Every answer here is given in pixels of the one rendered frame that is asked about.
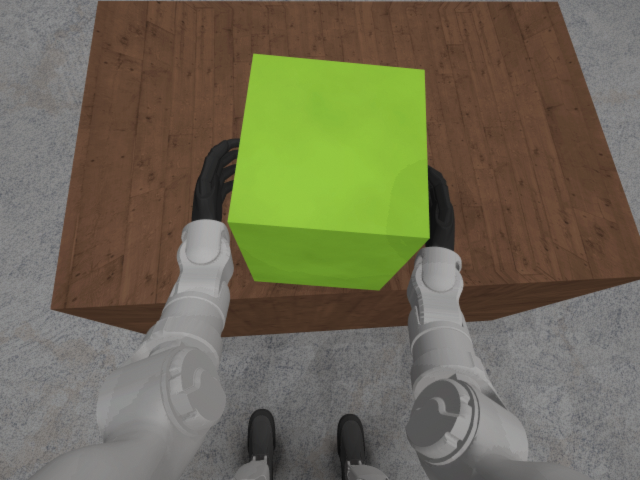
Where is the carton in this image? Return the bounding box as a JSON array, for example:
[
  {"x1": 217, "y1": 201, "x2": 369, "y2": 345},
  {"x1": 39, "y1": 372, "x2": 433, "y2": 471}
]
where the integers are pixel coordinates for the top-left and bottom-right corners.
[{"x1": 228, "y1": 54, "x2": 430, "y2": 291}]

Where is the robot left upper arm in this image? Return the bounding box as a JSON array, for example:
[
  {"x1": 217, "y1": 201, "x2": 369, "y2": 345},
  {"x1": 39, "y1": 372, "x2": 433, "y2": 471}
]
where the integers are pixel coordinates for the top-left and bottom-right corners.
[{"x1": 27, "y1": 346, "x2": 226, "y2": 480}]

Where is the pedestal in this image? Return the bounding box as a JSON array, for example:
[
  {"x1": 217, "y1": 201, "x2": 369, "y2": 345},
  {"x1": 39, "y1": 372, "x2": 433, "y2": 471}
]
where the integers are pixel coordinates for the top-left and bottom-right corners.
[{"x1": 51, "y1": 1, "x2": 640, "y2": 337}]

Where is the right robot hand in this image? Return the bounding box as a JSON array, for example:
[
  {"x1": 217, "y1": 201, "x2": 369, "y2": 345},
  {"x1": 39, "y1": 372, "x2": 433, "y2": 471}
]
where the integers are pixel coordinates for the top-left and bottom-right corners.
[{"x1": 425, "y1": 165, "x2": 455, "y2": 251}]

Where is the robot left shin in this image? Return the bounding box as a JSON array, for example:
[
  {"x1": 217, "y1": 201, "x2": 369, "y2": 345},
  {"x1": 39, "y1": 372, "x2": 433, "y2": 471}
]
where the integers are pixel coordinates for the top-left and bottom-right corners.
[{"x1": 232, "y1": 455, "x2": 270, "y2": 480}]

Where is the left robot hand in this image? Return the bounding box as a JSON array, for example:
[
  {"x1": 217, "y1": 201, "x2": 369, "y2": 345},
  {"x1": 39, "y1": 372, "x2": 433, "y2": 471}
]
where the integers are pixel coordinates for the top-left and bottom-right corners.
[{"x1": 191, "y1": 139, "x2": 240, "y2": 222}]

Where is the left robot forearm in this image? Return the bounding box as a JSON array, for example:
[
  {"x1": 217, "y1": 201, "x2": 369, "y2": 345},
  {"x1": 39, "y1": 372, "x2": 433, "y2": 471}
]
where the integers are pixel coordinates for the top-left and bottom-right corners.
[{"x1": 96, "y1": 219, "x2": 234, "y2": 436}]

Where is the robot right upper arm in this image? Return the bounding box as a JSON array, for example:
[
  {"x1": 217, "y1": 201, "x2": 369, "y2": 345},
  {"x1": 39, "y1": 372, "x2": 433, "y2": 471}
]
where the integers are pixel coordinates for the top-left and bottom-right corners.
[{"x1": 406, "y1": 379, "x2": 593, "y2": 480}]

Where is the right robot foot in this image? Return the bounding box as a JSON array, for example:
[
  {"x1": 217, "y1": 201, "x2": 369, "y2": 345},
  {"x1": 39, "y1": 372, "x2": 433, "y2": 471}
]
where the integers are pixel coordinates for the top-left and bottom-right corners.
[{"x1": 337, "y1": 414, "x2": 365, "y2": 480}]

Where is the right robot forearm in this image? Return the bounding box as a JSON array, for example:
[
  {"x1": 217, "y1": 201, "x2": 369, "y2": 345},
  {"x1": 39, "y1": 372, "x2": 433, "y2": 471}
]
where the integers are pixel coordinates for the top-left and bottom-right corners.
[{"x1": 407, "y1": 247, "x2": 510, "y2": 412}]

